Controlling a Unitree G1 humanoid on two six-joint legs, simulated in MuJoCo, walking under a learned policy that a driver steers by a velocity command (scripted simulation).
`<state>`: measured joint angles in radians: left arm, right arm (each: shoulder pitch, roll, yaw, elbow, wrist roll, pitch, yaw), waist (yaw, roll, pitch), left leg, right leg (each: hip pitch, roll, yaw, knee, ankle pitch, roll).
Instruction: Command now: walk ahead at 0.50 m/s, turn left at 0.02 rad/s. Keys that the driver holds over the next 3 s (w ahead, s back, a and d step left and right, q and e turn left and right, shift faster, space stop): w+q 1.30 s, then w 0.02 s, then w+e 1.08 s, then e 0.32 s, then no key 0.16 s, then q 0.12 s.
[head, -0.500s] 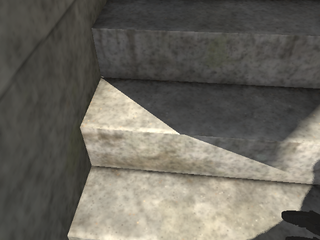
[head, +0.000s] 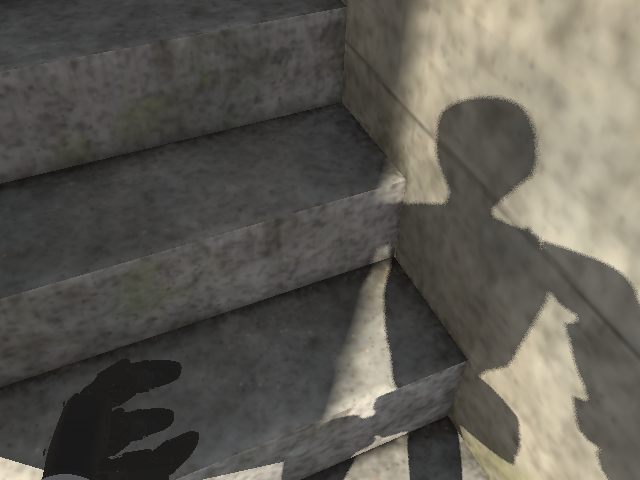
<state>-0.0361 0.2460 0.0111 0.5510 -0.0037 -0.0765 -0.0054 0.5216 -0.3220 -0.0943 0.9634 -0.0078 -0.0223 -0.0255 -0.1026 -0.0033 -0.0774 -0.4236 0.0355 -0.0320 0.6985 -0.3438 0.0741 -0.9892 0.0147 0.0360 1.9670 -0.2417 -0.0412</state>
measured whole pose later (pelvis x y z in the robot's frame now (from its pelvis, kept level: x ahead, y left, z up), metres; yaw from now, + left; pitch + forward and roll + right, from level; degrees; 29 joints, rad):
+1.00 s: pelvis +0.38 -0.02 +0.22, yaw +30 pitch +6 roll -7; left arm -0.02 0.00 -0.13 0.53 0.04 -0.08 0.03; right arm 0.53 -0.11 -0.02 0.88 0.01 0.01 -0.01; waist -0.08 0.06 -0.01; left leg -0.23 0.00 -0.31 0.47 -0.32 0.06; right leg -1.29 -0.07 -0.13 1.82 -0.34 -0.02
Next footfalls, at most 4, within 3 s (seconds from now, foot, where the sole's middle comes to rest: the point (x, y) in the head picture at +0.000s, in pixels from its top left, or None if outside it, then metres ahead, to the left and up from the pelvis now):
0.26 right None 0.17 -0.26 -0.76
0.58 left None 0.31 0.05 -0.57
1.06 right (334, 346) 0.61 -0.06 -0.38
1.58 left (16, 448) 0.48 0.42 -0.38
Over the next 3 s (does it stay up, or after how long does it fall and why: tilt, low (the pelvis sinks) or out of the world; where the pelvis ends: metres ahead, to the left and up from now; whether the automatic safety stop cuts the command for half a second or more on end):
stays up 0.69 0.26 0.56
